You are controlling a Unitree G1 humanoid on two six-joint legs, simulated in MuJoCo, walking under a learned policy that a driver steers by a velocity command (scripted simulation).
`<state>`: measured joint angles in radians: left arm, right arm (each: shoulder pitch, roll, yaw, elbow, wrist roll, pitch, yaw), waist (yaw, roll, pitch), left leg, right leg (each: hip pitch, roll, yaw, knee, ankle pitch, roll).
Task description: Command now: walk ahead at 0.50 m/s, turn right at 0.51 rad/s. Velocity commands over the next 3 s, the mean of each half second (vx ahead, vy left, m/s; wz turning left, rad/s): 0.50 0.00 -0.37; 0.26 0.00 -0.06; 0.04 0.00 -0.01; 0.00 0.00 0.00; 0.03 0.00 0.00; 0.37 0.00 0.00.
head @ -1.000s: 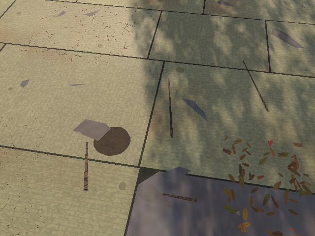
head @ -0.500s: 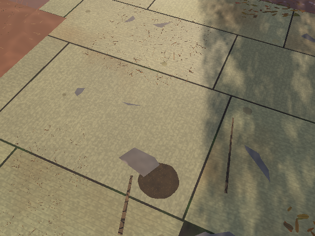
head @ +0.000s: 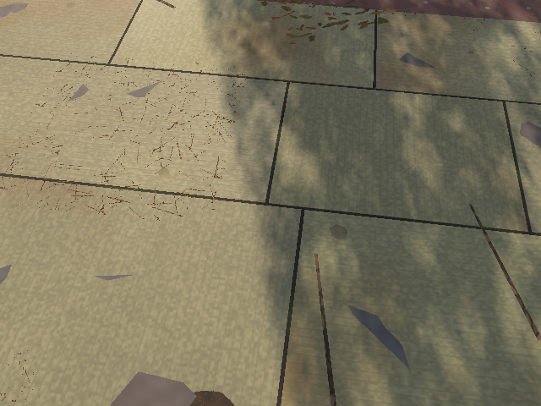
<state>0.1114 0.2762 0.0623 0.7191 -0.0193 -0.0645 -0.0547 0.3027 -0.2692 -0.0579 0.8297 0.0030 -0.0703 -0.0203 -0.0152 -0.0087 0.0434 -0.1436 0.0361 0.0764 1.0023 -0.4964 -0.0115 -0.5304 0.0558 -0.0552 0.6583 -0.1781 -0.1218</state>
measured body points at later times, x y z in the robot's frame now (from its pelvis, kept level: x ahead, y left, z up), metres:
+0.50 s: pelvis +0.30 +0.03 +0.01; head +0.32 +0.03 +0.46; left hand +0.40 +0.29 -0.11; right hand +0.45 -0.25 -0.06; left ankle +0.40 +0.11 -0.71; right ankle +0.12 -0.07 -0.66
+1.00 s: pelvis +0.48 -0.02 +0.02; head +0.51 -0.04 +0.47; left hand +0.72 +0.17 -0.07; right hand +0.51 -0.30 -0.12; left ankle +0.43 +0.12 -0.68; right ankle +0.55 -0.14 -0.71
